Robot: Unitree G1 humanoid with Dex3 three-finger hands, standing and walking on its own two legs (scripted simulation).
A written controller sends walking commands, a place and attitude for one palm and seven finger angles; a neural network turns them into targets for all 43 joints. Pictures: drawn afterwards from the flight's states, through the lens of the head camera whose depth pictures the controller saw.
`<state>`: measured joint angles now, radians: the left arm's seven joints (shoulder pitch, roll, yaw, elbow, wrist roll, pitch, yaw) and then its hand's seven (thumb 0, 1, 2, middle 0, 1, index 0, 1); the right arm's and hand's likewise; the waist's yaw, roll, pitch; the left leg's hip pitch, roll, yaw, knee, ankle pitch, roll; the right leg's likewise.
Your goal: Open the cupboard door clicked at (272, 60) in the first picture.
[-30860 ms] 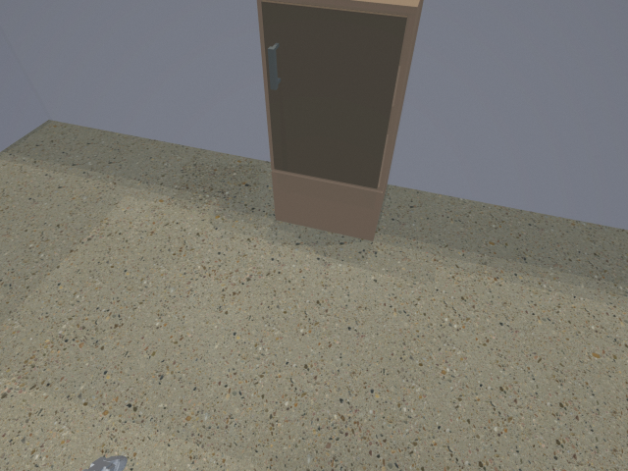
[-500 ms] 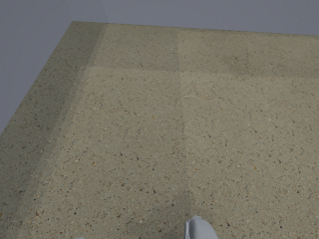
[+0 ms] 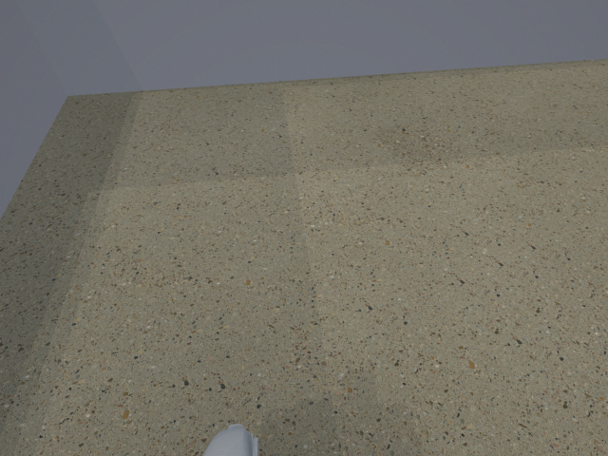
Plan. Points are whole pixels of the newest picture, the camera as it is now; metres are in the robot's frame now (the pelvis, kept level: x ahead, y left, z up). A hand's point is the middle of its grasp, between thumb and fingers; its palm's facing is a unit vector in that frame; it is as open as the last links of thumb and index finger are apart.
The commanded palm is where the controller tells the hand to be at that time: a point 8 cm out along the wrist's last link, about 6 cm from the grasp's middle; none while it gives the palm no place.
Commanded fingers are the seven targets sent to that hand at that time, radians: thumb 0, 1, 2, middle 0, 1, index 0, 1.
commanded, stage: turn to face it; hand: left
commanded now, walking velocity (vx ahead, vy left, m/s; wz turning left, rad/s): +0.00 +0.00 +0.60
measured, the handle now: out of the picture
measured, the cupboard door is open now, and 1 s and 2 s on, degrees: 42 42 42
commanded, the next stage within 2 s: none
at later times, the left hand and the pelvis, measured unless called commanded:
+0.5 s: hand (166, 429) +0.19 +0.23 -0.17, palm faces +0.27 -0.94 -0.21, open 7.4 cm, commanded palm none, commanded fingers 0.00 0.90 0.90 -0.20 -0.30 -0.20 -0.30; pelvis +0.14 +0.02 +0.00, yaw +14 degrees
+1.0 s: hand out of the picture +0.14 +0.15 -0.17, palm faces +0.54 -0.80 -0.26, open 7.3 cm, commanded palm none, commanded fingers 0.00 0.90 0.90 -0.20 -0.30 -0.20 -0.30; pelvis +0.20 -0.05 -0.01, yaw +33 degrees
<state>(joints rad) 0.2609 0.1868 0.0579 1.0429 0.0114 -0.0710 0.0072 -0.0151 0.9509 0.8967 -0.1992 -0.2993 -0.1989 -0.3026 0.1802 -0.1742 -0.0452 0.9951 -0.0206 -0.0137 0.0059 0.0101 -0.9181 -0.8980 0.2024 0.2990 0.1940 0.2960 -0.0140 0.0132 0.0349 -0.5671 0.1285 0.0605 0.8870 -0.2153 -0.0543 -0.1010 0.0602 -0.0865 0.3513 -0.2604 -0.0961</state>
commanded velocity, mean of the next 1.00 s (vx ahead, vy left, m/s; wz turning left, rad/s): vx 0.00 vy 0.00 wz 0.60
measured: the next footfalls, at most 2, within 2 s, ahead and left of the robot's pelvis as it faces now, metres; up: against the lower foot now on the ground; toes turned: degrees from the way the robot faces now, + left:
left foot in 0.18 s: +0.20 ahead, +0.12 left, +0.00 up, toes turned +11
right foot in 0.68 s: +0.23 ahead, -0.13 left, +0.00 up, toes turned +20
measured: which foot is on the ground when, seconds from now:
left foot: up 0.00-0.16, down 0.18-0.68, up 0.70-1.00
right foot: down 0.00-0.18, up 0.20-0.66, down 0.68-1.00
